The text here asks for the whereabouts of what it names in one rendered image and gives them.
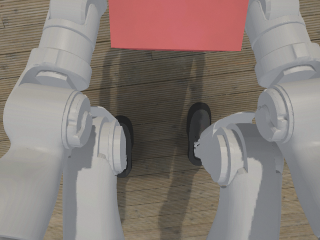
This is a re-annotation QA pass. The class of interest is left robot forearm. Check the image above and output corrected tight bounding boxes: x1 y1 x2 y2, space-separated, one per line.
3 0 108 135

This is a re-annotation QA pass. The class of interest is carton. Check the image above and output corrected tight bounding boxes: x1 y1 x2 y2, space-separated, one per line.
108 0 249 52

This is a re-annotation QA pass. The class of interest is robot right upper arm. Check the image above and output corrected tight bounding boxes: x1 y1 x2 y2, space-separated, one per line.
254 77 320 240

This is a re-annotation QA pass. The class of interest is right robot forearm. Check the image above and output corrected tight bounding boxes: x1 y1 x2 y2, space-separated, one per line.
244 0 320 88

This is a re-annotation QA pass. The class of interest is robot left upper arm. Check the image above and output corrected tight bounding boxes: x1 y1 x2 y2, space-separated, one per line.
0 83 93 240

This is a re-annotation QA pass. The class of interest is left robot thigh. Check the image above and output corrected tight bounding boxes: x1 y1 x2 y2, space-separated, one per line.
62 116 126 240

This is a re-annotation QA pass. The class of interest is left robot foot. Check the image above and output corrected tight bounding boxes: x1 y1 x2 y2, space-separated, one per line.
115 115 134 178

